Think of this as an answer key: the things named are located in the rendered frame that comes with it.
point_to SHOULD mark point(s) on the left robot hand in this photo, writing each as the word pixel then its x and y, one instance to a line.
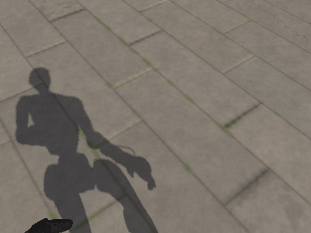
pixel 56 225

